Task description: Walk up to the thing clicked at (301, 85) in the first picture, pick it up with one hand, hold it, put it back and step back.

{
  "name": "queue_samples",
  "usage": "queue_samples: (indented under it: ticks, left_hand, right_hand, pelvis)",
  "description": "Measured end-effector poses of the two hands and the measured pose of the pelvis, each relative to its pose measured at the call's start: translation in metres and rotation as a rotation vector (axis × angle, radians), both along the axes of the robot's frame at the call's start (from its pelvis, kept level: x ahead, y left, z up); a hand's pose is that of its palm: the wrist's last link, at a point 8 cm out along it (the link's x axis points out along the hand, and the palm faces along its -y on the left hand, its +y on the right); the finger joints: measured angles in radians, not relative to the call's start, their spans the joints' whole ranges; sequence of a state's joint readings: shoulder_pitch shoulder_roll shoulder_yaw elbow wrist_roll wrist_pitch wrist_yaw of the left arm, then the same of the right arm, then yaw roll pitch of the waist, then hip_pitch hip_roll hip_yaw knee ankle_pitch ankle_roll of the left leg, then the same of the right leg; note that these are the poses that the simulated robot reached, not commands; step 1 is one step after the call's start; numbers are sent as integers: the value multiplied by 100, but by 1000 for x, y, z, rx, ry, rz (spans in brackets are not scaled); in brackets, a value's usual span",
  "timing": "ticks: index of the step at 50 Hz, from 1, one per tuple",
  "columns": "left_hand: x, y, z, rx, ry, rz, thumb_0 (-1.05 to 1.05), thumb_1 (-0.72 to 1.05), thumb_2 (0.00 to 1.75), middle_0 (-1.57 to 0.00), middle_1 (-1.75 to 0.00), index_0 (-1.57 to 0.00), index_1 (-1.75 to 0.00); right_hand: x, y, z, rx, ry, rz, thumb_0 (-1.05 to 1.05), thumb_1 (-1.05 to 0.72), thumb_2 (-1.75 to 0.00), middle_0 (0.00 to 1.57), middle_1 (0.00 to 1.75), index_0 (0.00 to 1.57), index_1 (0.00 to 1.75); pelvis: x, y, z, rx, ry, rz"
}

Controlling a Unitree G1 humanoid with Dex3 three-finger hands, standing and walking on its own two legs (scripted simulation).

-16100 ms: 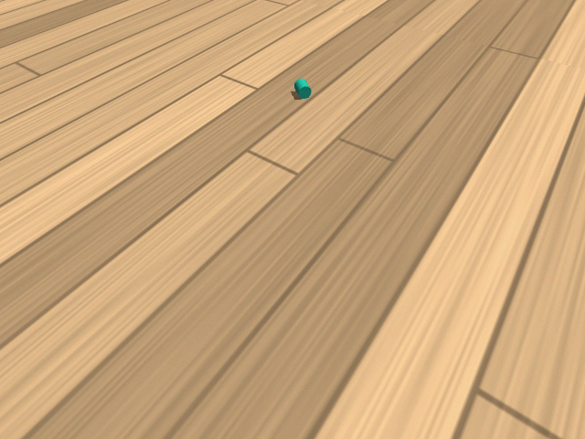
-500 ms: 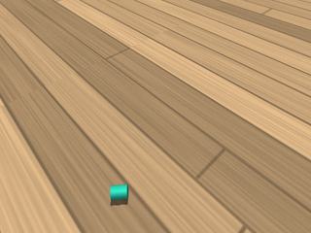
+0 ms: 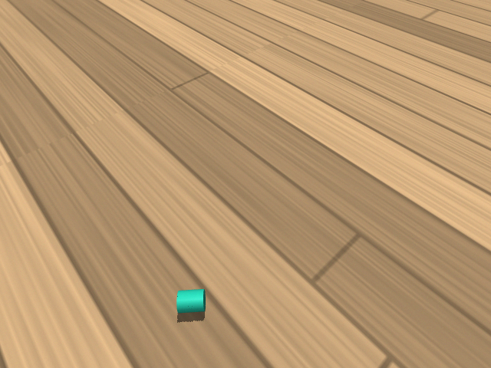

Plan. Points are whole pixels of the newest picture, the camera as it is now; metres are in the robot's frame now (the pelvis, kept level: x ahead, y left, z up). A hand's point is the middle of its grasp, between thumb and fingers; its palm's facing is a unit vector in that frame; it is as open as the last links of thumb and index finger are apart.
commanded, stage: stand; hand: left
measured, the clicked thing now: (191, 300) +0.47 +0.23 -0.74
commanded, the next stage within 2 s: walk up in 0.22 s
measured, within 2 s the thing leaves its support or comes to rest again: neither
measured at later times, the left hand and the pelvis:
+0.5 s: hand out of the picture +0.07 +0.24 -0.16, palm faces +0.02 -0.92 -0.38, open 7.3 cm; pelvis +0.04 -0.03 -0.01, yaw +0 degrees
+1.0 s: hand (144, 358) +0.18 +0.21 -0.17, palm faces +0.03 -0.93 -0.38, open 7.3 cm; pelvis +0.10 -0.06 -0.02, yaw +1 degrees
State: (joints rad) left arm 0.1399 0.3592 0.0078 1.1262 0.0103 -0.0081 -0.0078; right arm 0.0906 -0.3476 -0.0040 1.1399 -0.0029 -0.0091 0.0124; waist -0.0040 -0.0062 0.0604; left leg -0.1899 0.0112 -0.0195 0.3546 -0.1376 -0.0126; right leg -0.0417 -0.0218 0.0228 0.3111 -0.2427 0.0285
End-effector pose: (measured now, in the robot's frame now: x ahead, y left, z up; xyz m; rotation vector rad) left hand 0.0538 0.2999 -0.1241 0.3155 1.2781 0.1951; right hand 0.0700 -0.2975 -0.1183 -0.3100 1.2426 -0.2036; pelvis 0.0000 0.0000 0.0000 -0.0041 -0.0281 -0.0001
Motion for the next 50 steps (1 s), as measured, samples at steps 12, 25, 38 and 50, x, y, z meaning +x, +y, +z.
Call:
queue_samples:
  ticks: [12,25,38,50]
  left_hand:
    - [15,-1,1,-2,-24,-10,1,91,90,-20,-30,-21,-30]
    - [11,-18,8,46,-27,41,0,91,90,-20,-30,-20,-30]
    - [43,-25,-23,1,65,104,1,91,90,-20,-30,-21,-30]
    - [114,-48,-5,43,-98,29,0,91,90,-20,-30,-21,-30]
  right_hand:
    - [7,0,0,1,-7,0,0,-91,-89,21,30,21,30]
    - [13,-49,-8,-31,30,-13,0,-91,-89,21,30,21,30]
    - [109,-29,-10,-36,-37,79,0,-91,-89,21,30,20,30]
    - [175,-40,-11,29,-203,91,0,-90,-89,21,30,21,30]
  pelvis:
    - [6,0,-1,3,4,1]
    - [40,-33,-8,10,-2,6]
    - [88,-31,-20,17,-23,30]
    - [97,-57,-22,12,-33,12]
